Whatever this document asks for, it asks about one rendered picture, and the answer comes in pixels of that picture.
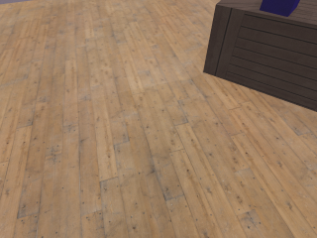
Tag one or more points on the carton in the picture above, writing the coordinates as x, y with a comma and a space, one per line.
279, 7

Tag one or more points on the pedestal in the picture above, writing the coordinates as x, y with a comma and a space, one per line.
269, 53

